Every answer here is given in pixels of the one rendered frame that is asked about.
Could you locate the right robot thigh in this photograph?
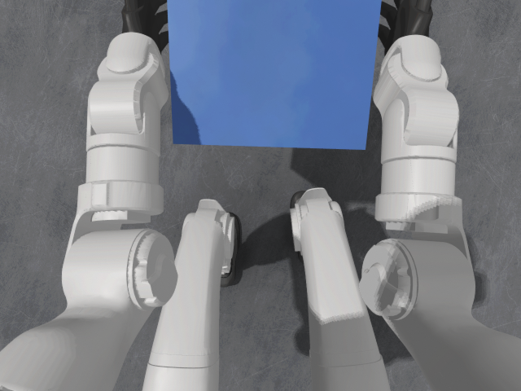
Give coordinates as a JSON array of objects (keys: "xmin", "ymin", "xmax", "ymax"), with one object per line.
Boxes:
[{"xmin": 290, "ymin": 197, "xmax": 391, "ymax": 391}]

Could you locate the right robot forearm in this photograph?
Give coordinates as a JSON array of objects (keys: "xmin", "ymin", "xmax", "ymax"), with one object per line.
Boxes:
[{"xmin": 373, "ymin": 35, "xmax": 475, "ymax": 278}]

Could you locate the robot right hand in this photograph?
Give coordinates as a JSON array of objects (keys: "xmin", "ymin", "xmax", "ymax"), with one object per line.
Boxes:
[{"xmin": 378, "ymin": 0, "xmax": 433, "ymax": 56}]

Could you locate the left robot forearm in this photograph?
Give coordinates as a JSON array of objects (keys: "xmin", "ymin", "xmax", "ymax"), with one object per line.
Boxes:
[{"xmin": 62, "ymin": 32, "xmax": 169, "ymax": 295}]

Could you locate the right robot upper arm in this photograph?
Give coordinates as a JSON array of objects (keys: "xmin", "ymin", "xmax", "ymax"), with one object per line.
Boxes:
[{"xmin": 359, "ymin": 239, "xmax": 521, "ymax": 391}]

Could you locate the carton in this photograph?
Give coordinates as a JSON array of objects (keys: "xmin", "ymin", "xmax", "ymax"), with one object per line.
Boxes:
[{"xmin": 167, "ymin": 0, "xmax": 382, "ymax": 150}]

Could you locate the left robot upper arm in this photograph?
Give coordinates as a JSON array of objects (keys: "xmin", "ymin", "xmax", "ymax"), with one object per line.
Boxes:
[{"xmin": 0, "ymin": 228, "xmax": 178, "ymax": 391}]

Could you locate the robot left foot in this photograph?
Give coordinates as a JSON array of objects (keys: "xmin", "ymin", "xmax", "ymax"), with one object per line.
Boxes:
[{"xmin": 221, "ymin": 212, "xmax": 240, "ymax": 288}]

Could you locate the robot left hand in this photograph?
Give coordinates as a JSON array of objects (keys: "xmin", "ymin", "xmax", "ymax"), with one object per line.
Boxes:
[{"xmin": 121, "ymin": 0, "xmax": 169, "ymax": 54}]

